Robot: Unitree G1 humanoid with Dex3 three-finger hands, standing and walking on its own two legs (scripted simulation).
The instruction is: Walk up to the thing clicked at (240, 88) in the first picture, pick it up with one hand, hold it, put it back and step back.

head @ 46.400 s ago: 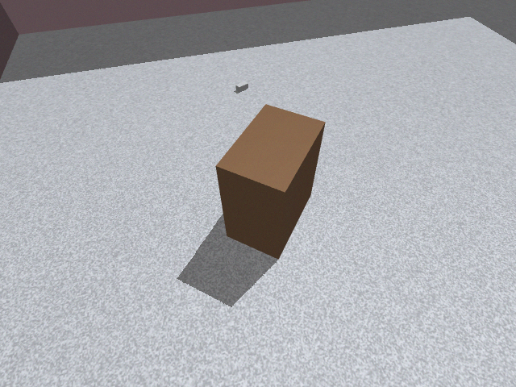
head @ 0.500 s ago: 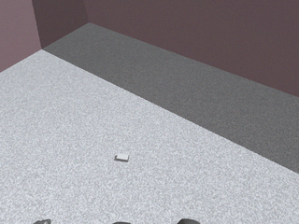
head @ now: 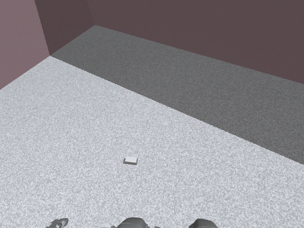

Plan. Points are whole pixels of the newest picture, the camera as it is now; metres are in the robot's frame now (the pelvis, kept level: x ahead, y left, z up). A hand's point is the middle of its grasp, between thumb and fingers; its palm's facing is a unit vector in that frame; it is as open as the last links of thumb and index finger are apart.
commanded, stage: walk up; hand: left
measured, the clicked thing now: (131, 160) +0.57 +0.27 -0.74
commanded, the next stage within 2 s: stand in 0.70 s
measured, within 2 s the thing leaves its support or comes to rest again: neither
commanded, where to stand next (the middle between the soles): +0.19 +0.04 m, yaw -1 degrees
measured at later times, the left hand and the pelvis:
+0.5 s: hand out of the picture +0.11 +0.27 -0.15, palm faces -0.04 -0.94 -0.33, open 7.4 cm; pelvis +0.02 +0.02 +0.01, yaw -1 degrees
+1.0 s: hand out of the picture +0.11 +0.26 -0.13, palm faces -0.02 -0.93 -0.36, open 7.4 cm; pelvis +0.03 +0.00 +0.02, yaw +0 degrees
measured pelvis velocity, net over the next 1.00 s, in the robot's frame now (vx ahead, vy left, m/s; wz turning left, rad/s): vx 0.03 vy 0.00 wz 0.00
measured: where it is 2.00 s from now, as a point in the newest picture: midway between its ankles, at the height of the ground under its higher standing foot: outside the picture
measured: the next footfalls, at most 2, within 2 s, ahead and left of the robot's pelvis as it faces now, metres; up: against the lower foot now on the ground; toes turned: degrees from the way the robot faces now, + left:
left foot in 0.08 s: +0.05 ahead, +0.15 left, +0.00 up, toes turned +0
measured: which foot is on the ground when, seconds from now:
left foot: up 0.00-0.06, down 0.08-1.00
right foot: down 0.00-1.00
